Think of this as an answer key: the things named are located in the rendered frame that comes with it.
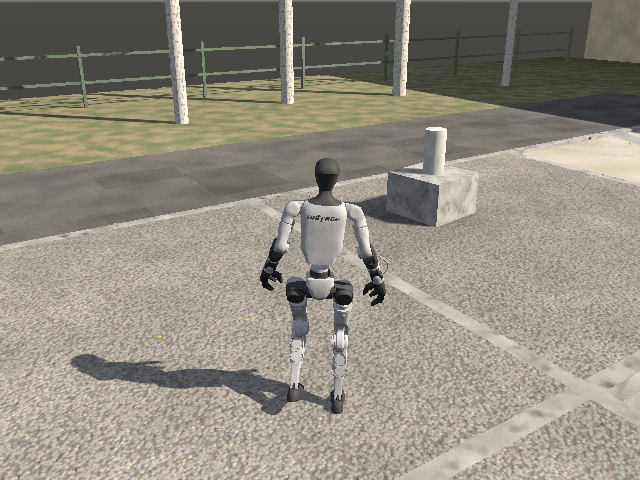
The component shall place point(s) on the right robot forearm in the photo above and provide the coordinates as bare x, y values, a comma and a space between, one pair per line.
373, 267

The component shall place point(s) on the right robot upper arm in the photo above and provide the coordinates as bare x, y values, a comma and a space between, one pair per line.
361, 232

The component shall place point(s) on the left robot forearm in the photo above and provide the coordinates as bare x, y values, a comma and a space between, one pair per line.
272, 259

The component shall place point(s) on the left robot shin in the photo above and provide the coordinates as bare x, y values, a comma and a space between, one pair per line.
297, 349

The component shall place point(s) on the robot left hand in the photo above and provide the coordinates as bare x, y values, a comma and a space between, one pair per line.
265, 276

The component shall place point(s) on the left robot upper arm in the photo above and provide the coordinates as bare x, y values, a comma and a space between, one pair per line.
292, 209

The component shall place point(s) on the robot head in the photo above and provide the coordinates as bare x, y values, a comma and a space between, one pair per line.
326, 172

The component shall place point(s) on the robot right hand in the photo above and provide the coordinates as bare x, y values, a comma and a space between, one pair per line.
378, 289

